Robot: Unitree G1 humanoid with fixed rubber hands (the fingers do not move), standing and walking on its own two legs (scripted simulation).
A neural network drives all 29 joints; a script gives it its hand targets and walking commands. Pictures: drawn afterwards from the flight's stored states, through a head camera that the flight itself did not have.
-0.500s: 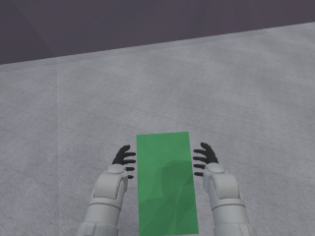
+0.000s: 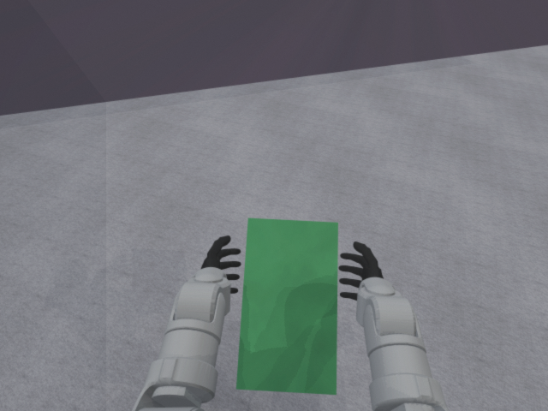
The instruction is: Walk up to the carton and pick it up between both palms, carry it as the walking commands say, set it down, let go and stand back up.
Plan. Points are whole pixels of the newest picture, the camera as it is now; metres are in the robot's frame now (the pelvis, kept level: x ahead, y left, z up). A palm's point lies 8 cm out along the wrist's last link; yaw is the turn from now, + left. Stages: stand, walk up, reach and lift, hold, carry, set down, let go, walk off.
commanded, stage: hold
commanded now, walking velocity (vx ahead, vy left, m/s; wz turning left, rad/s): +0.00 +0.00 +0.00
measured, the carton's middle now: (287, 298) +0.35 +0.00 -0.06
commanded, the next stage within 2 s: set down in 0.28 s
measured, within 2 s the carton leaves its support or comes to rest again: neither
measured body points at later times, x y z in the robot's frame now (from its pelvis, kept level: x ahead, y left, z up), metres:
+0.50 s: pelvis -0.01 -0.02 +0.00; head -0.06 -0.02 +0.44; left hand +0.32 +0.10 +0.03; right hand +0.32 -0.15 +0.04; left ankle +0.07 +0.07 -0.73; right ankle +0.06 -0.09 -0.73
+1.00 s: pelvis +0.02 +0.00 -0.01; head +0.06 +0.00 +0.44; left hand +0.35 +0.11 -0.04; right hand +0.35 -0.14 -0.04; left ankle +0.07 +0.07 -0.73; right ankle +0.06 -0.09 -0.73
